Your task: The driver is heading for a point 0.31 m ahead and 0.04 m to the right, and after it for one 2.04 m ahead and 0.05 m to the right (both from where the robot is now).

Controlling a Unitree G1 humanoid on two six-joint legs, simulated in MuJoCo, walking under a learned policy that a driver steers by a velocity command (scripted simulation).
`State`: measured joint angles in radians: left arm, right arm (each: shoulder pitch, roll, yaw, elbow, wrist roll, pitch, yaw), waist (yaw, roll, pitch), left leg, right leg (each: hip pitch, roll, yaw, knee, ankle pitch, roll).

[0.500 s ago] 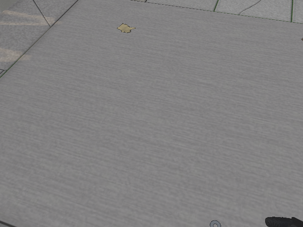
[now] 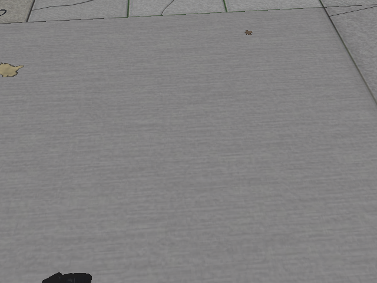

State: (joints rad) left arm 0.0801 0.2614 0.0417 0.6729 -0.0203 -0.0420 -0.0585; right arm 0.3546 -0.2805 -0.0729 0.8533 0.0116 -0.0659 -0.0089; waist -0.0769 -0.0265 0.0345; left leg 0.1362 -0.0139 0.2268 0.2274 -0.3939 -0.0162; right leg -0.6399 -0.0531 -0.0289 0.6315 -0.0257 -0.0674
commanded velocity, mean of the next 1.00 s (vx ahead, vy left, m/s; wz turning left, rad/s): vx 0.16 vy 0.00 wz -0.05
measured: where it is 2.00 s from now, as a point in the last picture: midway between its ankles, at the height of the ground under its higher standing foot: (191, 249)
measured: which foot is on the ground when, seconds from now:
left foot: down 0.00-0.04, up 0.06-0.48, down 0.50-0.88, up 0.90-1.00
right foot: up 0.00-0.04, down 0.06-0.50, up 0.52-0.84, down 0.86-1.00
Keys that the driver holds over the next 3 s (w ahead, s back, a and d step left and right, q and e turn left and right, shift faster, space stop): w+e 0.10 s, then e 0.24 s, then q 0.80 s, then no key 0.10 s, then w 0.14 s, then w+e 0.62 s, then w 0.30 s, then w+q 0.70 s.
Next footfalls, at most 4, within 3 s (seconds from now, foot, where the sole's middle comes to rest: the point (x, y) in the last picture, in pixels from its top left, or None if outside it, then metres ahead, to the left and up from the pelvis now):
0.06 right None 0.21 -0.10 -0.76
0.50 left None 0.43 0.06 -0.76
0.86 right None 0.33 -0.16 -0.76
1.30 left None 0.31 0.10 -0.76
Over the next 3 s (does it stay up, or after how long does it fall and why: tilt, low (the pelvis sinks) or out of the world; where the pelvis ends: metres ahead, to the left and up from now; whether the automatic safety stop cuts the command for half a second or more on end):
stays up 1.14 -0.12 0.02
